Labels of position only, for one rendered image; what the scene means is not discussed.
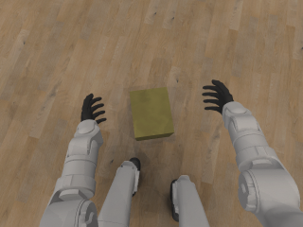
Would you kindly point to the robot right upper arm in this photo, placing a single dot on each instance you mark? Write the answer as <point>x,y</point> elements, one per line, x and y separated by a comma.
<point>271,195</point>

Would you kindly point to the carton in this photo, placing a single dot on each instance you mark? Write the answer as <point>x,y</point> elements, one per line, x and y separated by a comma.
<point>151,113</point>

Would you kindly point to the left robot hand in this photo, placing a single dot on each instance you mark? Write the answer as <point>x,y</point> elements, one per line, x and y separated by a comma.
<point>87,109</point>

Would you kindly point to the robot left thigh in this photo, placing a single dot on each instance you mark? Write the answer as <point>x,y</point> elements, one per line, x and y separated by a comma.
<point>116,209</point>

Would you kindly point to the right robot forearm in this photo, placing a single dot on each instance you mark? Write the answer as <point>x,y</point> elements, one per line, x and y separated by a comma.
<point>248,140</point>

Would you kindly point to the left robot forearm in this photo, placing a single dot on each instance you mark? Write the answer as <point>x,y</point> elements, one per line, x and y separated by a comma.
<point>78,175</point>

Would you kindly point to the robot left shin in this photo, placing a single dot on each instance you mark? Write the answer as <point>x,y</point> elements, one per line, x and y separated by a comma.
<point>128,163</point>

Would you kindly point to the right robot hand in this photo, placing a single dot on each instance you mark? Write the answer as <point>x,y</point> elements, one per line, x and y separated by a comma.
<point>223,96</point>

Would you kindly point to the robot left upper arm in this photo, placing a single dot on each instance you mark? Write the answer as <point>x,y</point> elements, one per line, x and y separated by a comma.
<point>74,213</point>

